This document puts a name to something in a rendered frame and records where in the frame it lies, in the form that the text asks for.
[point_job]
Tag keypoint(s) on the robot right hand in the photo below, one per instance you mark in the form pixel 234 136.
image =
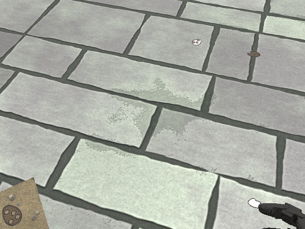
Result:
pixel 287 212

